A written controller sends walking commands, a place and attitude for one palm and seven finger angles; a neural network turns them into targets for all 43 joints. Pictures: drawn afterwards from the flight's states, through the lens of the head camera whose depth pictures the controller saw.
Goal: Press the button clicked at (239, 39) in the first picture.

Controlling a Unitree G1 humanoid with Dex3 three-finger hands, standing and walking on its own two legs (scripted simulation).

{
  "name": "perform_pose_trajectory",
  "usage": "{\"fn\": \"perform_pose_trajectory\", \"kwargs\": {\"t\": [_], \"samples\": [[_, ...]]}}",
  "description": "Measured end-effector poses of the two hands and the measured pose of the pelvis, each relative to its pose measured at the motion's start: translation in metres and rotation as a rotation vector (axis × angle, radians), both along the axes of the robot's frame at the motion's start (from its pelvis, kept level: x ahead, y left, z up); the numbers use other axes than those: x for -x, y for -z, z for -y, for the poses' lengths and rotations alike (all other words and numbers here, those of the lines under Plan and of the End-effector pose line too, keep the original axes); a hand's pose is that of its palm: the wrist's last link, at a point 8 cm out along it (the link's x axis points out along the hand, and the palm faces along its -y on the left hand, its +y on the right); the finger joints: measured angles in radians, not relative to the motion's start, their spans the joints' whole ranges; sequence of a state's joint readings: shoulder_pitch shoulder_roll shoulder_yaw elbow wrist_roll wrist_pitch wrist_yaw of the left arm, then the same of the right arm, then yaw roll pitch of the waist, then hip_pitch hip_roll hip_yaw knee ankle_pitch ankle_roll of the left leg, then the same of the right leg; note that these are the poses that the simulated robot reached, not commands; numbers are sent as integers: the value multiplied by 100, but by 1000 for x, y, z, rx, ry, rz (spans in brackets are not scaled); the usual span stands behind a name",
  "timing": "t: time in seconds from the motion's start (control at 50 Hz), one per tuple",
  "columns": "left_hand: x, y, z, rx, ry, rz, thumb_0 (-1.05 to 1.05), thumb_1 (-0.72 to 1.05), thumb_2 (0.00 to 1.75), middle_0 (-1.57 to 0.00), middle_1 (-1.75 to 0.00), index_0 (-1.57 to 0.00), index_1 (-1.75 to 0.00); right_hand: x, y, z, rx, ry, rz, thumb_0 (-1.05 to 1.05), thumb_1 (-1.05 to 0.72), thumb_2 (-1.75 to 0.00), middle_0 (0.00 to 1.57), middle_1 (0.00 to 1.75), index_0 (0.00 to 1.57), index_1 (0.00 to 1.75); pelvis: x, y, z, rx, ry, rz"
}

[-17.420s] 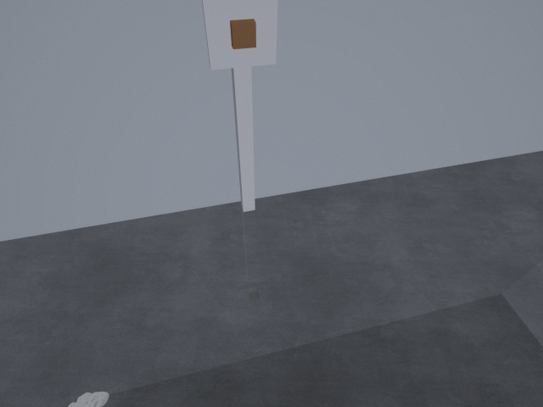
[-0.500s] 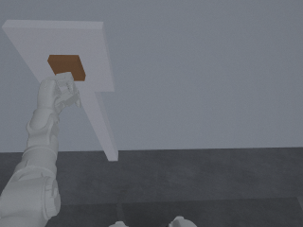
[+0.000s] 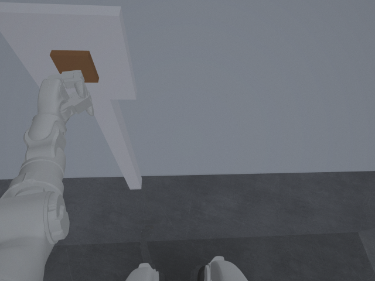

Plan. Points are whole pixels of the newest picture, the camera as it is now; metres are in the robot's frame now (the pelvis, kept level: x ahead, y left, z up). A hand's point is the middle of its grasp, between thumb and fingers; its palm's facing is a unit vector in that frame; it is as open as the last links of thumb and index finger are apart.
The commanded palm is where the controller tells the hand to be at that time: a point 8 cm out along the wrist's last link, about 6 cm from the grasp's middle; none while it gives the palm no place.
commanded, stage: hold the button down briefly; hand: left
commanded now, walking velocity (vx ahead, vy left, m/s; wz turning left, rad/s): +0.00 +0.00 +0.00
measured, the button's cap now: (77, 63) +0.54 +0.21 +0.13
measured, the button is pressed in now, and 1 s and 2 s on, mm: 13 0 0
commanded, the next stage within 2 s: pull the fist back off the button in 0.26 s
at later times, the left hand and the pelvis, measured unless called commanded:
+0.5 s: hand (86, 98) +0.48 +0.20 +0.09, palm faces +0.00 -1.00 -0.02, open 2.9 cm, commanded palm +0.47 +0.24 +0.10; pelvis -0.01 +0.00 -0.01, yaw +0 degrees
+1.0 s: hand (91, 110) +0.44 +0.18 +0.09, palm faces -0.01 -1.00 -0.01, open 3.1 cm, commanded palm +0.40 +0.23 +0.10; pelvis +0.02 +0.00 +0.01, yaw -2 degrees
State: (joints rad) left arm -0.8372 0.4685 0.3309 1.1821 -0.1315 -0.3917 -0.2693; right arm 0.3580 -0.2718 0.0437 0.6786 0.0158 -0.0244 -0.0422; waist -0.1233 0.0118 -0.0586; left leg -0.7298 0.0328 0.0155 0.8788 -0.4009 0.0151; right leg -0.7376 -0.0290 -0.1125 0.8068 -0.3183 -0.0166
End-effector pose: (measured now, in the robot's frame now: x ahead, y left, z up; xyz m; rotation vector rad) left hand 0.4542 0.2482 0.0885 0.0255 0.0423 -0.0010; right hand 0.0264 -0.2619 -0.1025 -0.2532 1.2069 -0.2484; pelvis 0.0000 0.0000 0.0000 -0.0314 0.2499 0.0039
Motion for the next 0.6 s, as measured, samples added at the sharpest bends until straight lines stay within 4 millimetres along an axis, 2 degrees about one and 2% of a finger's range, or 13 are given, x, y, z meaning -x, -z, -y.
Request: {"fn": "perform_pose_trajectory", "kwargs": {"t": [0.32, 0.6], "samples": [[-2, 0, -2, -6, 10, -4, -2, 79, 100, -129, -150, -137, -150, 26, -1, 7, 29, 10, -16, 1, -90, -90, 20, 30, 20, 30, 13, 5, 2, 3, -1, -20], [1, 1, 0, 4, -7, 3, -1, 80, 98, -129, -150, -136, -150, 19, 0, 1, 10, 4, 7, 1, -90, -90, 20, 30, 20, 30, 11, 4, 0, 2, 3, -17]]}}
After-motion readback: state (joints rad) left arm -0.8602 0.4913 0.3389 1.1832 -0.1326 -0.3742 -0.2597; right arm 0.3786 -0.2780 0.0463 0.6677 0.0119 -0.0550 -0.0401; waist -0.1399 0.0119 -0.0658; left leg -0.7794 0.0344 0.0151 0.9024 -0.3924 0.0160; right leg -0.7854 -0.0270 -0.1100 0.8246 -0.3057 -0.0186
